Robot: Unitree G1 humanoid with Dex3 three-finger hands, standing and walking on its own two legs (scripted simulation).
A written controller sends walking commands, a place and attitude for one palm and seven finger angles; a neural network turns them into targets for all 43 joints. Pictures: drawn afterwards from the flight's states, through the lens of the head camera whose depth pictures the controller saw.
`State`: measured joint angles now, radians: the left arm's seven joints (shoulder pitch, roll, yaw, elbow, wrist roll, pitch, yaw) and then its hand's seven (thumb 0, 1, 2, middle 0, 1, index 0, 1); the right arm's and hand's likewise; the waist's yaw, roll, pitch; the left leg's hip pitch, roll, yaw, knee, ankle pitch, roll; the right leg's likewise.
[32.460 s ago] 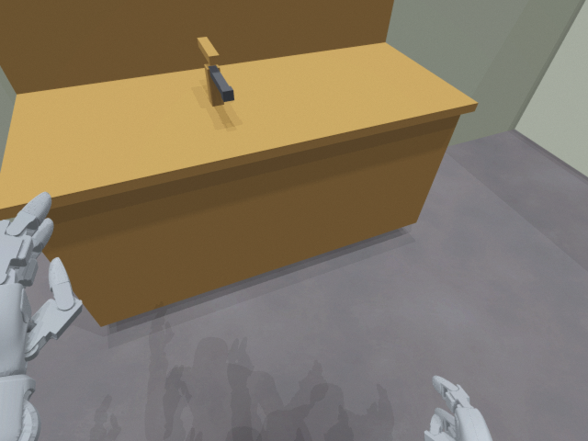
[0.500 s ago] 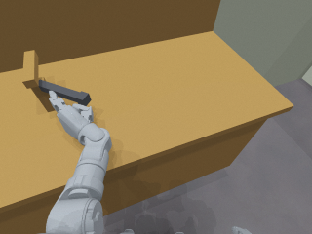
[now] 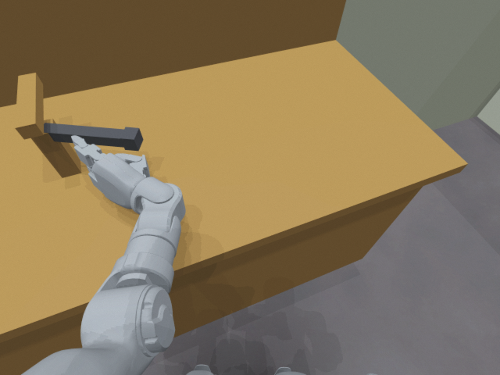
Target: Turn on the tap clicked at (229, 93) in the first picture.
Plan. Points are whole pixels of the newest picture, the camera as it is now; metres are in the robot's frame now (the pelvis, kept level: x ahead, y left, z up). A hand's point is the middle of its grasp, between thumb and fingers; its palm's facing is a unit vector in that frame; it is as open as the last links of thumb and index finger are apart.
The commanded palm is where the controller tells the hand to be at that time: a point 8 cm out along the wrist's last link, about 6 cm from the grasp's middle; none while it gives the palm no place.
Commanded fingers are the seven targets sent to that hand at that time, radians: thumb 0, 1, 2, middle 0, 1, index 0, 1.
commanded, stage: push the lever round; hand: left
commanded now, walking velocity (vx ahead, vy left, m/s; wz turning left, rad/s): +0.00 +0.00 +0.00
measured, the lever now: (132, 139) +0.50 +0.19 +0.09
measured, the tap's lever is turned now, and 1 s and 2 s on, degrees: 63 86 86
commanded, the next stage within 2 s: lift the hand up off the lever in 0.42 s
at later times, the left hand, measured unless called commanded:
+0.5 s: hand (150, 147) +0.49 +0.16 +0.07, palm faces +0.81 -0.56 -0.15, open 8.0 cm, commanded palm +0.44 +0.17 +0.08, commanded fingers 0.00 0.90 0.90 -0.15 -0.15 -0.15 -0.15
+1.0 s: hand (145, 140) +0.49 +0.16 +0.09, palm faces +0.79 -0.59 -0.14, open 7.8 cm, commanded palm +0.43 +0.17 +0.10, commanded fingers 0.00 0.90 0.90 -0.15 -0.15 -0.15 -0.15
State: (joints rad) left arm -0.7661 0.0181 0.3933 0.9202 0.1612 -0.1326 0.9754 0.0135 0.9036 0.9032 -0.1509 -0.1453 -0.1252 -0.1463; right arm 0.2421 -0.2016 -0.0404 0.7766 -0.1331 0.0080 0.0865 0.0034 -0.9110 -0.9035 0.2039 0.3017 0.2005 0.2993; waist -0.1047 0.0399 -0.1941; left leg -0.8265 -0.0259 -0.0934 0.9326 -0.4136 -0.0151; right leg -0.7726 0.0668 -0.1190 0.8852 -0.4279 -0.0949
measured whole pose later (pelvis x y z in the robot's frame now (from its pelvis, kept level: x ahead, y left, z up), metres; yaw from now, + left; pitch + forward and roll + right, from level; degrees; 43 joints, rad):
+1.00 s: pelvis +0.01 +0.00 +0.01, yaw -1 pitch +18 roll -1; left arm -0.85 0.06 0.42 0.99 0.18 -0.10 0.98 0.01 0.90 0.90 -0.15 -0.15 -0.14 -0.15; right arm 0.31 -0.21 -0.04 0.78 -0.14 -0.01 0.12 0.00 -0.91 -0.90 0.20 0.30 0.20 0.30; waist -0.13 0.05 -0.20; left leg -0.79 -0.02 -0.09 0.88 -0.40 -0.01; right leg -0.74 0.07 -0.11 0.83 -0.41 -0.09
